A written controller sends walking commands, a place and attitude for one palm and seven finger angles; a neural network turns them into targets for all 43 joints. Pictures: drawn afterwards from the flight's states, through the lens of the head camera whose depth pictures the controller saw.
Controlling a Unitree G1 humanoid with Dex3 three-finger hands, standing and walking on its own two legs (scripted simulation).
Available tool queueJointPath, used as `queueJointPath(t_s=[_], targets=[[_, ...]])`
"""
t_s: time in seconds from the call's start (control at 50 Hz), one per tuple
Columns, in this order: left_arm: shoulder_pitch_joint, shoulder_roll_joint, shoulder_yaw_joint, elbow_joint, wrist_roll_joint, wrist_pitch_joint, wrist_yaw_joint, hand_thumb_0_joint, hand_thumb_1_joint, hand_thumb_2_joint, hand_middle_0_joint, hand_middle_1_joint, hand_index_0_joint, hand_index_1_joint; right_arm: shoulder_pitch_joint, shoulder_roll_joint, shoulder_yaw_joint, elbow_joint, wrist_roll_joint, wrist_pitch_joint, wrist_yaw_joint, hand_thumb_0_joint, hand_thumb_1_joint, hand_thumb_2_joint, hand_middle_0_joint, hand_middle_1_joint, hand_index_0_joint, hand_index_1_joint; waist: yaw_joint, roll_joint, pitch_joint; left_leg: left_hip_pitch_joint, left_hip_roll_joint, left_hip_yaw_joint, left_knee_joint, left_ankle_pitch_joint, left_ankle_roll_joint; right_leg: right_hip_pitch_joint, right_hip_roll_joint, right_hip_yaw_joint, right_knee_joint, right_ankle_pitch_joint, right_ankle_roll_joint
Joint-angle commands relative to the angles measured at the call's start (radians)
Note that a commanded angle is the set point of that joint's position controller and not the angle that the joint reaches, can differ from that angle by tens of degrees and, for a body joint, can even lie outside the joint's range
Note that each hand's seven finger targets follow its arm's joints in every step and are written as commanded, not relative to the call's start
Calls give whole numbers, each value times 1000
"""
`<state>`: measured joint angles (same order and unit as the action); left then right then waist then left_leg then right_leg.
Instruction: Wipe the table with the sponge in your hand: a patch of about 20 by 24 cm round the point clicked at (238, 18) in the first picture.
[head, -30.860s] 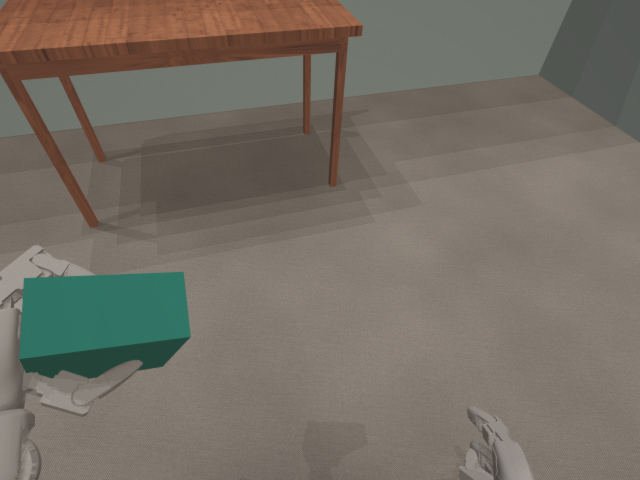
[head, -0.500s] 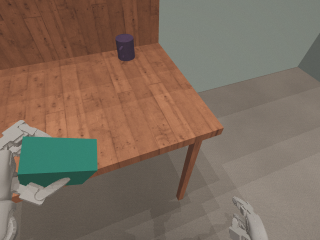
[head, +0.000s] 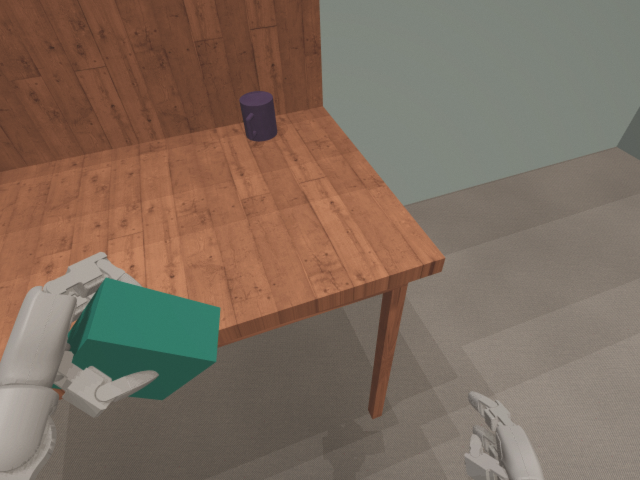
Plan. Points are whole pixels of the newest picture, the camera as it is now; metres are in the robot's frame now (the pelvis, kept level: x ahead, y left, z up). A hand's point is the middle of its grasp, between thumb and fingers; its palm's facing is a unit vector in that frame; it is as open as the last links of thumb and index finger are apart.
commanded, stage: turn the palm down, sponge in hand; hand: left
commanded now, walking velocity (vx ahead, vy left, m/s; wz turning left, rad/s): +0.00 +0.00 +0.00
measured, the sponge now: (155, 349) +0.22 +0.21 +0.10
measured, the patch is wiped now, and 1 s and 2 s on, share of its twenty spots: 0.00 0.00 0.00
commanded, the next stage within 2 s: move the sponge above the wiping area in 1.84 s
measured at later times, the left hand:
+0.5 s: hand (87, 306) +0.22 +0.26 +0.17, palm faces +0.36 -0.46 -0.81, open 10.2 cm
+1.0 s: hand (46, 297) +0.23 +0.30 +0.17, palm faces +0.28 -0.23 -0.93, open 10.2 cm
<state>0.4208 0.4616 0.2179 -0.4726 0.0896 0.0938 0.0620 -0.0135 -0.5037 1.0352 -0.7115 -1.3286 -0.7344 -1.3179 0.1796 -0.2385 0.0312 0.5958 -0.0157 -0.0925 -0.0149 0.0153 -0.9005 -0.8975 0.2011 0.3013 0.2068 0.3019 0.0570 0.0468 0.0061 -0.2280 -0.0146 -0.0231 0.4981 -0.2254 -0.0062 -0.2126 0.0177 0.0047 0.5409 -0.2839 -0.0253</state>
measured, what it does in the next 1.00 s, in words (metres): stands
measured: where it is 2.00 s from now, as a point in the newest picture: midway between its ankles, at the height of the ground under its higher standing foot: outside the picture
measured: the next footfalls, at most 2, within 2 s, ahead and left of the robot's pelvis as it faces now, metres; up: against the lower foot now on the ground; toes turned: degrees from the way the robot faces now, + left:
none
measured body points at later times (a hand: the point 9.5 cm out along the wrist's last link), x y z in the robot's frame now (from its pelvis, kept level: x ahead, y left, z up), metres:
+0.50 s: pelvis +0.02 -0.02 +0.00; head +0.00 -0.06 +0.45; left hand +0.20 +0.28 +0.22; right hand +0.22 -0.25 -0.09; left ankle +0.03 +0.13 -0.73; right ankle +0.01 -0.10 -0.74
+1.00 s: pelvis +0.00 +0.01 +0.00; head -0.02 -0.04 +0.45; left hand +0.21 +0.31 +0.22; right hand +0.25 -0.19 -0.07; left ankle +0.03 +0.13 -0.74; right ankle +0.01 -0.10 -0.74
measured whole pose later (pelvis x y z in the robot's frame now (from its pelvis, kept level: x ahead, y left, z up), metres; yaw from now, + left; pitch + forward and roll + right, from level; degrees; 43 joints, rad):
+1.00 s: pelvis +0.00 +0.01 +0.00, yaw +0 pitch -5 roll +0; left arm 0.13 0.58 0.08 -0.38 0.61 0.52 0.00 -0.01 -0.51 1.04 -0.71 -1.33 -0.74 -1.32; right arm 0.04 -0.27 0.08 0.66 0.03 -0.01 -0.11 0.02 -0.90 -0.90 0.20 0.30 0.21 0.30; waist 0.13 0.12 0.02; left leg -0.15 -0.02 -0.02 0.45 -0.21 0.00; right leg -0.13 0.02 0.01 0.47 -0.26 -0.02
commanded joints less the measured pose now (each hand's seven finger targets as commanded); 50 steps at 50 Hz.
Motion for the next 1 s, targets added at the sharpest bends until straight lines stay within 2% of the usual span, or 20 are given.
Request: queueJointPath(t_s=[0.0,0.02,0.04,0.06,0.08,0.14,0.2,0.28,0.32,0.34,0.4,0.42,0.44,0.5,0.58,0.7,0.82,0.84,0.92,0.98], targets=[[-274,234,264,-184,41,-141,145,0,100,1300,-1200,-1600,-1200,-1600,-111,-95,-53,-109,-3,-50,-34,0,-900,-900,200,300,200,300,13,42,-113,8,-14,30,-39,2,22,-28,17,-29,-124,-18,11],[-280,259,272,-167,64,-128,154,0,100,1300,-1200,-1600,-1200,-1600,-111,-97,-52,-101,-2,-48,-36,0,-900,-900,200,300,200,300,13,96,-113,9,-18,35,-34,-9,21,-33,13,-17,-132,-32,10],[-300,216,204,-141,80,-105,151,0,100,1300,-1200,-1600,-1200,-1600,-117,-93,-47,-96,-1,-45,-42,0,-900,-900,200,300,200,300,-4,127,-89,4,-24,40,-30,-26,25,-41,1,-13,-138,-43,12],[-299,252,210,-89,97,-76,145,0,100,1300,-1200,-1600,-1200,-1600,-109,-105,-49,-88,0,-42,-52,0,-900,-900,200,300,200,300,-6,107,-61,-11,-24,38,-35,-49,27,-43,-4,-5,-151,-65,15],[-317,233,159,-71,106,-43,122,0,100,1300,-1200,-1600,-1200,-1600,-132,-110,-43,-90,4,-37,-61,0,-900,-900,200,300,200,300,-12,120,-44,-10,-28,43,-36,-60,30,-47,-13,4,-164,-80,17],[-369,235,87,-71,117,49,40,0,100,1300,-1200,-1600,-1200,-1600,-168,-118,-34,-104,20,-41,-89,0,-900,-900,200,300,200,300,-6,36,-53,13,-30,44,-38,-51,41,-24,-23,23,-185,-92,27],[-378,303,117,-91,143,79,-20,0,100,1300,-1200,-1600,-1200,-1600,-185,-123,-37,-112,19,-53,-113,0,-900,-900,200,300,200,300,11,-59,-67,19,-30,39,-16,-4,48,-1,-34,54,-197,-85,39],[-316,353,221,-101,163,22,-14,0,100,1300,-1200,-1600,-1200,-1600,-176,-118,-41,-104,14,-69,-115,0,-900,-900,200,300,200,300,43,-108,-106,16,-27,27,1,86,40,39,-33,58,-159,88,49],[-244,408,304,-136,181,7,13,0,100,1300,-1200,-1600,-1200,-1600,-174,-114,-48,-109,16,-69,-101,0,-900,-900,200,300,200,300,74,-50,-162,28,-29,32,10,155,31,77,-27,58,-123,224,45],[-229,360,271,-169,185,5,27,0,100,1300,-1200,-1600,-1200,-1600,-170,-100,-43,-117,15,-63,-94,0,-900,-900,200,300,200,300,76,-18,-192,29,-33,38,8,190,30,103,-29,42,-95,287,43],[-150,345,270,-159,210,51,64,0,100,1300,-1200,-1600,-1200,-1600,-147,-115,-56,-117,23,-45,-83,0,-900,-900,200,300,200,300,72,28,-172,22,-31,53,13,237,25,106,-23,33,-72,376,40],[-139,345,269,-144,222,83,70,0,100,1300,-1200,-1600,-1200,-1600,-165,-120,-53,-119,30,-40,-77,0,-900,-900,200,300,200,300,69,59,-148,21,-31,57,16,239,23,96,-17,41,-80,361,33],[-150,314,228,-150,228,110,70,0,100,1300,-1200,-1600,-1200,-1600,-161,-117,-50,-120,31,-34,-79,0,-900,-900,200,300,200,300,62,29,-142,18,-28,59,12,239,26,101,-22,30,-73,366,37],[-217,334,181,-145,266,185,53,0,100,1300,-1200,-1600,-1200,-1600,-180,-140,-50,-127,36,-24,-98,0,-900,-900,200,300,200,300,44,-1,-90,17,-28,62,3,189,33,59,-11,28,-93,273,39],[-331,342,117,-156,336,211,18,0,100,1300,-1200,-1600,-1200,-1600,-207,-148,-41,-126,36,-36,-123,0,-900,-900,200,300,200,300,30,-35,-91,46,-31,53,-9,165,43,30,1,20,-113,198,36],[-359,371,116,-223,451,196,28,0,100,1300,-1200,-1600,-1200,-1600,-239,-136,-35,-122,18,-32,-130,0,-900,-900,200,300,200,300,59,11,-196,98,-34,38,-29,232,37,82,12,12,-97,235,13],[-377,376,124,-147,509,317,39,0,100,1300,-1200,-1600,-1200,-1600,-315,-128,-13,-114,30,11,-104,0,-900,-900,200,300,200,300,85,75,-154,76,-27,26,-79,233,16,128,22,20,-123,214,-10],[-412,338,70,-132,518,339,32,0,100,1300,-1200,-1600,-1200,-1600,-314,-122,-5,-111,32,16,-103,0,-900,-900,200,300,200,300,77,52,-144,69,-23,32,-89,228,15,130,14,5,-123,202,-6],[-480,333,6,-69,560,421,-28,0,100,1300,-1200,-1600,-1200,-1600,-370,-132,8,-111,46,34,-103,0,-900,-900,200,300,200,300,66,28,-89,68,-19,27,-126,164,18,109,25,9,-160,133,-7],[-561,324,-64,-79,605,418,-78,0,100,1300,-1200,-1600,-1200,-1600,-368,-136,11,-112,41,37,-107,0,-900,-900,200,300,200,300,58,16,-110,85,-20,20,-149,138,28,116,18,-9,-169,95,-3]])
